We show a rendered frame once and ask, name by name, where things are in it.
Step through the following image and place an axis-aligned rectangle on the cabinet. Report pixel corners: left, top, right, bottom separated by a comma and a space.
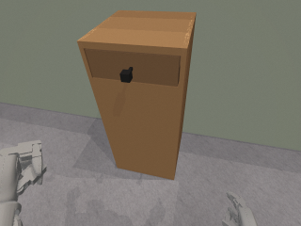
77, 10, 197, 181

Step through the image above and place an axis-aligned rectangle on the handle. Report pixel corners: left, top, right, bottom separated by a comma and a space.
119, 67, 133, 83

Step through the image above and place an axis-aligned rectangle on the drawer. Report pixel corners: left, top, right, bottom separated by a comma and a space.
85, 48, 182, 87

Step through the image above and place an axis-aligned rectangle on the robot right hand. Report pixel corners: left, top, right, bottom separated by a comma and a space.
222, 190, 258, 226

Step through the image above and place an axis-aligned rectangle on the robot left forearm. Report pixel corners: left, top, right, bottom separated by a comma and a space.
0, 201, 23, 226

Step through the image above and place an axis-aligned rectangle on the robot left hand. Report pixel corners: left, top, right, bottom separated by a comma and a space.
0, 140, 47, 202

